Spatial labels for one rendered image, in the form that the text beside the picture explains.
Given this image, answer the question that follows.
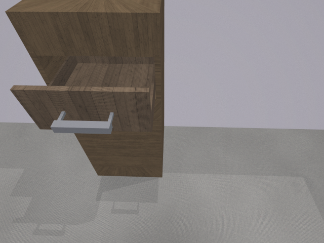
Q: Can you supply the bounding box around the cabinet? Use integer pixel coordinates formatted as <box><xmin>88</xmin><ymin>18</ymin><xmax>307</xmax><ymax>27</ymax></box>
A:
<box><xmin>5</xmin><ymin>0</ymin><xmax>165</xmax><ymax>177</ymax></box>

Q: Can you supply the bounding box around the drawer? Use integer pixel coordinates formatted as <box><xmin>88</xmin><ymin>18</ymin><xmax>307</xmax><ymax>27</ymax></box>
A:
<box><xmin>10</xmin><ymin>56</ymin><xmax>156</xmax><ymax>132</ymax></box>

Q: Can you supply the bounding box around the handle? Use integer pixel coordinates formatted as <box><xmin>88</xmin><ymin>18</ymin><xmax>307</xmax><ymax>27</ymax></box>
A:
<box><xmin>51</xmin><ymin>111</ymin><xmax>114</xmax><ymax>134</ymax></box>

